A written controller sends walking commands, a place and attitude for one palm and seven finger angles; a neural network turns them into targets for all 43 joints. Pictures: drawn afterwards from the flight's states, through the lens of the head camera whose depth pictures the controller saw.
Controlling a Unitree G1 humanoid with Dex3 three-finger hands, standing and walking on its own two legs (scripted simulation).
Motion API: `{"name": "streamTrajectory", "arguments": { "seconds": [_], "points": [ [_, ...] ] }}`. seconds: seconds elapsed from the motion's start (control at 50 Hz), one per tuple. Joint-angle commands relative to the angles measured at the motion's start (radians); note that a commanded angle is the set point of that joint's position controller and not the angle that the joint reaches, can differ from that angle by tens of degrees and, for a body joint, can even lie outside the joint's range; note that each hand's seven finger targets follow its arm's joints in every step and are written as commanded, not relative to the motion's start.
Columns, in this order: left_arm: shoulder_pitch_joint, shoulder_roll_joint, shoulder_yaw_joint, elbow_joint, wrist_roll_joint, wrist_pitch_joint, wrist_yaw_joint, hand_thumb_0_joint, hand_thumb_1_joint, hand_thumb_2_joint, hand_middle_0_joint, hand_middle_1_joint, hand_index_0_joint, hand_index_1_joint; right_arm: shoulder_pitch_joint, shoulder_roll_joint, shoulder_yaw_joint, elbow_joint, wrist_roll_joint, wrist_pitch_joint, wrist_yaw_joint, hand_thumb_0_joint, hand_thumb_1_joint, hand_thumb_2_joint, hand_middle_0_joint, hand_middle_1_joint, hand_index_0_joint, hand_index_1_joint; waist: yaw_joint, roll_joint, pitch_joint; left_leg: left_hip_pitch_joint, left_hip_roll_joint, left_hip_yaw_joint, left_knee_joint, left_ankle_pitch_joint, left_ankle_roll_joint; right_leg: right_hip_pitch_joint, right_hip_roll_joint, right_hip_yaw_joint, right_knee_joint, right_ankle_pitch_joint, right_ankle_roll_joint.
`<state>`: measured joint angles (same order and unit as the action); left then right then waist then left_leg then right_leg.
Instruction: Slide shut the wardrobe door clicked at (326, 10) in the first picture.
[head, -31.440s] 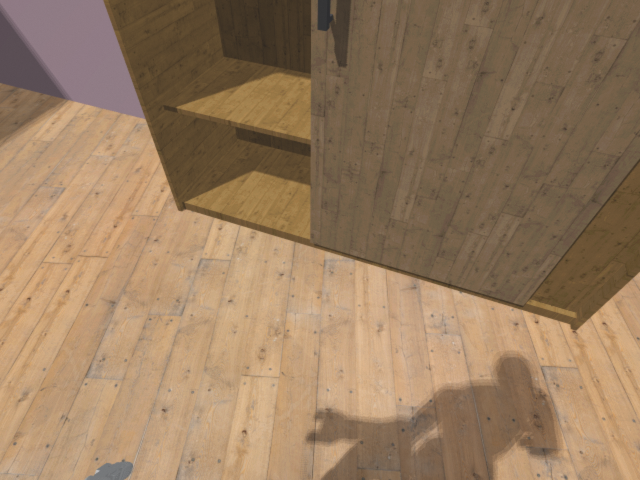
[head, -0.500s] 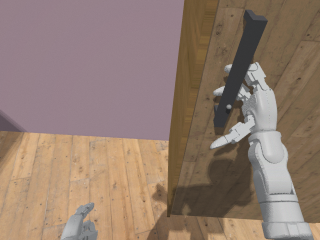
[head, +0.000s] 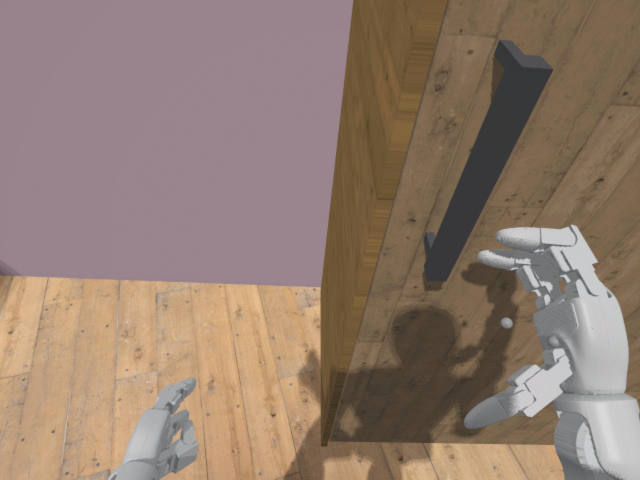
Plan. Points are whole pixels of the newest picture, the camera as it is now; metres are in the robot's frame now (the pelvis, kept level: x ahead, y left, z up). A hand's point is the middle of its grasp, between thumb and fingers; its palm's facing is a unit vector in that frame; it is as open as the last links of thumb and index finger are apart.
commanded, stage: slip the hand off the handle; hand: right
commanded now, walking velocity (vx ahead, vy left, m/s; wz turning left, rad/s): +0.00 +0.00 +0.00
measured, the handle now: (465, 179) +0.34 -0.12 +0.25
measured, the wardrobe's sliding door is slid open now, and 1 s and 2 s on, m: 0.00 0.00 0.00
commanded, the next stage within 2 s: draw the hand back to the body in 0.34 s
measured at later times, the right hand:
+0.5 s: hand (517, 347) +0.20 -0.15 +0.19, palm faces +0.00 +0.98 -0.19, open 14.7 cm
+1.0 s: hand (557, 374) +0.18 -0.18 +0.18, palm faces +0.06 +0.99 -0.14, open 14.5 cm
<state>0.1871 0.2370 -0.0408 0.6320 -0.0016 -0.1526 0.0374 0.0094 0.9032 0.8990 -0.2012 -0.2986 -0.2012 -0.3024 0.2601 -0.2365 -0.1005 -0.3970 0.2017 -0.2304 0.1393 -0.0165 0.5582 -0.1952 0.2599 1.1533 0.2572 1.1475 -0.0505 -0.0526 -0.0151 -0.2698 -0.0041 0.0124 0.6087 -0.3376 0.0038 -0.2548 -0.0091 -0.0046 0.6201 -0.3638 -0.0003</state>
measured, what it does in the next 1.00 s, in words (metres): stands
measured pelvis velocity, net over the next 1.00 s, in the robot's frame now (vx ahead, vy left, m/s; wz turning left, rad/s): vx -0.01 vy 0.01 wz -0.02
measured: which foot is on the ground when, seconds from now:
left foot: down 0.00-1.00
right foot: down 0.00-1.00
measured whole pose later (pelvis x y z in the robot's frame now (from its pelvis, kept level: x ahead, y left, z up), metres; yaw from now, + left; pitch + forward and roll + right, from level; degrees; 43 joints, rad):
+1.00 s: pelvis -0.01 +0.01 +0.01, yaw -1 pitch -4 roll +1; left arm 0.14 0.25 -0.07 0.61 -0.04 -0.19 0.09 0.01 0.90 0.90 -0.20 -0.30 -0.20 -0.30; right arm 0.33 -0.30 -0.22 -0.52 0.30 0.27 0.19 -0.02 0.50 -0.22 0.25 1.12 0.25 1.12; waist -0.08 -0.08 -0.04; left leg -0.17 -0.01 0.04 0.52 -0.28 0.01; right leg -0.18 -0.02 0.02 0.56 -0.31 0.01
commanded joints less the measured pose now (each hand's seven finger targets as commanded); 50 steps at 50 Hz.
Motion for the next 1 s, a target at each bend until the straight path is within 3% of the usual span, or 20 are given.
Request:
{"name": "streamTrajectory", "arguments": {
  "seconds": [0.0, 0.06, 0.1, 0.14, 0.18, 0.24, 0.28, 0.44, 0.46, 0.48, 0.5, 0.56, 0.62, 0.72, 0.74, 0.76, 0.84, 0.94, 0.96, 0.98],
  "points": [
    [-0.107, 0.105, 0.038, -0.18, -0.003, -0.069, 0.003, 0.0, 0.9, 0.9, -0.2, -0.3, -0.2, -0.3, -0.028, -0.127, -0.144, -0.276, 0.059, -0.068, 0.02, 0.0, 0.55, -0.2, 0.25, 1.15, 0.25, 1.15, -0.013, 0.061, -0.196, 0.103, -0.014, 0.015, -0.041, 0.407, 0.007, 0.045, 0.002, 0.001, -0.056, 0.381, -0.001],
    [-0.099, 0.105, 0.035, -0.19, -0.005, -0.079, -0.005, 0.0, 0.9, 0.9, -0.2, -0.3, -0.2, -0.3, 0.039, -0.128, -0.151, -0.327, 0.088, -0.098, 0.055, 0.0, 0.55, -0.2, 0.25, 1.15, 0.25, 1.15, -0.012, 0.045, -0.202, 0.116, -0.009, 0.011, -0.021, 0.511, -0.001, 0.04, 0.003, -0.003, -0.032, 0.435, 0.0],
    [-0.089, 0.105, 0.035, -0.182, -0.009, -0.087, -0.005, 0.0, 0.9, 0.9, -0.2, -0.3, -0.2, -0.3, 0.046, -0.11, -0.134, -0.315, 0.105, -0.106, 0.075, 0.0, 0.55, -0.2, 0.25, 1.15, 0.25, 1.15, 0.002, 0.048, -0.149, 0.079, -0.01, 0.009, -0.027, 0.499, -0.007, 0.025, 0.003, -0.001, -0.02, 0.41, -0.001],
    [-0.08, 0.115, 0.039, -0.167, -0.008, -0.089, 0.002, 0.0, 0.9, 0.9, -0.2, -0.3, -0.2, -0.3, 0.028, -0.127, -0.154, -0.272, 0.11, -0.101, 0.085, 0.0, 0.55, -0.2, 0.25, 1.15, 0.25, 1.15, 0.013, 0.08, -0.108, 0.049, -0.011, 0.002, -0.041, 0.443, -0.008, -0.004, 0.005, 0.003, -0.012, 0.356, -0.005],
    [-0.094, 0.114, 0.038, -0.168, -0.012, -0.091, 0.008, 0.0, 0.9, 0.9, -0.2, -0.3, -0.2, -0.3, 0.012, -0.126, -0.153, -0.246, 0.113, -0.099, 0.097, 0.0, 0.55, -0.2, 0.25, 1.15, 0.25, 1.15, 0.016, 0.066, -0.082, 0.024, -0.004, -0.01, -0.057, 0.36, -0.008, -0.022, 0.008, 0.003, -0.009, 0.293, -0.007],
    [-0.102, 0.115, 0.041, -0.162, -0.014, -0.095, 0.019, 0.0, 0.9, 0.9, -0.2, -0.3, -0.2, -0.3, -0.068, -0.156, -0.165, -0.244, 0.116, -0.096, 0.101, 0.0, 0.55, -0.2, 0.25, 1.15, 0.25, 1.15, 0.023, 0.06, -0.092, 0.009, 0.009, -0.041, -0.082, 0.277, -0.011, -0.03, 0.013, 0.006, 0.01, 0.239, -0.011],
    [-0.111, 0.108, 0.037, -0.165, -0.013, -0.101, 0.018, 0.0, 0.9, 0.9, -0.2, -0.3, -0.2, -0.3, -0.078, -0.138, -0.15, -0.24, 0.114, -0.1, 0.101, 0.0, 0.55, -0.2, 0.25, 1.15, 0.25, 1.15, 0.017, 0.051, -0.11, 0.017, 0.018, -0.048, -0.084, 0.259, -0.009, -0.032, 0.013, 0.015, 0.011, 0.231, -0.011],
    [-0.115, 0.111, 0.038, -0.169, -0.013, -0.116, 0.011, 0.0, 0.9, 0.9, -0.2, -0.3, -0.2, -0.3, -0.042, -0.177, -0.201, -0.202, 0.121, -0.099, 0.08, 0.0, 0.55, -0.2, 0.25, 1.15, 0.25, 1.15, -0.015, 0.072, -0.137, 0.039, 0.019, -0.042, -0.069, 0.237, -0.007, -0.062, 0.013, 0.02, 0.003, 0.213, -0.004],
    [-0.127, 0.116, 0.041, -0.175, -0.033, -0.104, 0.013, 0.0, 0.9, 0.9, -0.2, -0.3, -0.2, -0.3, 0.098, -0.235, -0.212, -0.127, 0.08, 0.061, 0.083, 0.0, 0.55, -0.2, 0.25, 1.15, 0.25, 1.15, -0.05, 0.036, -0.161, 0.074, 0.021, -0.05, -0.072, 0.224, -0.002, -0.059, 0.005, 0.002, -0.033, 0.188, -0.014],
    [-0.154, 0.11, 0.034, -0.211, -0.042, -0.092, 0.015, 0.0, 0.9, 0.9, -0.2, -0.3, -0.2, -0.3, 0.016, -0.212, -0.182, -0.281, 0.082, 0.132, 0.085, 0.0, 0.55, -0.2, 0.25, 1.15, 0.25, 1.15, -0.038, -0.001, -0.177, 0.086, 0.022, -0.03, -0.079, 0.238, -0.003, -0.029, 0.012, -0.004, -0.048, 0.208, -0.019],
    [-0.16, 0.108, 0.029, -0.215, -0.045, -0.09, 0.023, 0.0, 0.9, 0.9, -0.2, -0.3, -0.2, -0.3, 0.0, -0.232, -0.208, -0.295, 0.084, 0.192, 0.077, 0.0, 0.55, -0.2, 0.25, 1.15, 0.25, 1.15, -0.036, 0.019, -0.164, 0.089, 0.016, -0.021, -0.086, 0.248, -0.004, -0.026, 0.011, -0.003, -0.052, 0.222, -0.019],
    [-0.183, 0.113, 0.02, -0.214, -0.059, -0.096, 0.046, 0.0, 0.9, 0.9, -0.2, -0.3, -0.2, -0.3, -0.035, -0.216, -0.226, -0.321, 0.133, 0.35, 0.07, 0.0, 0.55, -0.2, 0.25, 1.15, 0.25, 1.15, -0.032, 0.051, -0.148, 0.081, 0.0, -0.003, -0.121, 0.247, -0.009, 0.005, 0.006, 0.007, -0.072, 0.237, -0.022],
    [-0.195, 0.122, 0.013, -0.204, -0.069, -0.121, 0.061, 0.0, 0.9, 0.9, -0.2, -0.3, -0.2, -0.3, -0.1, -0.189, -0.228, -0.369, 0.196, 0.437, 0.079, 0.0, 0.55, -0.2, 0.25, 1.15, 0.25, 1.15, -0.025, 0.084, -0.152, 0.081, -0.014, 0.021, -0.137, 0.256, -0.012, 0.049, 0.006, 0.021, -0.092, 0.258, -0.023],
    [-0.172, 0.123, 0.017, -0.177, -0.058, -0.131, 0.052, 0.0, 0.9, 0.9, -0.2, -0.3, -0.2, -0.3, -0.044, -0.179, -0.214, -0.336, 0.159, 0.437, 0.076, 0.0, 0.55, -0.2, 0.25, 1.15, 0.25, 1.15, -0.017, 0.053, -0.093, 0.06, -0.024, 0.035, -0.149, 0.251, -0.006, 0.062, 0.007, 0.015, -0.117, 0.271, -0.017],
    [-0.171, 0.122, 0.016, -0.179, -0.057, -0.124, 0.049, 0.0, 0.9, 0.9, -0.2, -0.3, -0.2, -0.3, -0.048, -0.182, -0.207, -0.344, 0.147, 0.443, 0.076, 0.0, 0.55, -0.2, 0.25, 1.15, 0.25, 1.15, -0.024, 0.022, -0.091, 0.064, -0.024, 0.036, -0.149, 0.24, -0.001, 0.063, 0.01, 0.012, -0.122, 0.269, -0.015],
    [-0.177, 0.118, 0.014, -0.182, -0.059, -0.119, 0.046, 0.0, 0.9, 0.9, -0.2, -0.3, -0.2, -0.3, -0.071, -0.162, -0.181, -0.353, 0.14, 0.445, 0.078, 0.0, 0.55, -0.2, 0.25, 1.15, 0.25, 1.15, -0.013, 0.002, -0.08, 0.058, -0.021, 0.038, -0.153, 0.231, -0.001, 0.067, 0.009, 0.01, -0.13, 0.263, -0.014],
    [-0.188, 0.117, 0.014, -0.185, -0.056, -0.1, 0.05, 0.0, 0.9, 0.9, -0.2, -0.3, -0.2, -0.3, -0.069, -0.209, -0.231, -0.347, 0.135, 0.461, 0.073, 0.0, 0.55, -0.2, 0.25, 1.15, 0.25, 1.15, -0.023, 0.0, -0.068, 0.061, -0.027, 0.034, -0.176, 0.182, 0.003, 0.067, 0.01, 0.013, -0.144, 0.232, -0.015],
    [-0.193, 0.115, 0.013, -0.176, -0.056, -0.09, 0.06, 0.0, 0.9, 0.9, -0.2, -0.3, -0.2, -0.3, -0.106, -0.215, -0.252, -0.308, 0.149, 0.454, 0.075, 0.0, 0.369, -0.287, 0.244, 1.044, 0.244, 1.044, -0.015, 0.008, -0.069, 0.063, -0.029, 0.037, -0.196, 0.155, 0.003, 0.081, 0.01, 0.016, -0.157, 0.221, -0.014],
    [-0.167, 0.084, 0.033, -0.2, -0.007, -0.099, 0.061, 0.0, 0.9, 0.9, -0.2, -0.3, -0.2, -0.3, -0.183, -0.287, -0.251, -0.463, -0.021, 0.303, -0.084, 0.0, 0.332, -0.305, 0.242, 1.023, 0.242, 1.023, -0.016, -0.017, -0.028, 0.095, -0.012, -0.003, -0.252, 0.157, 0.006, 0.05, 0.021, -0.012, -0.16, 0.207, -0.007],
    [-0.145, 0.081, 0.028, -0.171, 0.005, -0.103, 0.061, 0.0, 0.9, 0.9, -0.2, -0.3, -0.2, -0.3, 0.003, -0.203, -0.221, -0.293, -0.032, 0.267, -0.145, 0.0, 0.296, -0.322, 0.241, 1.001, 0.241, 1.001, -0.007, 0.033, 0.026, 0.076, -0.008, 0.001, -0.266, 0.131, 0.01, 0.035, 0.015, -0.017, -0.16, 0.177, -0.003]
  ]
}}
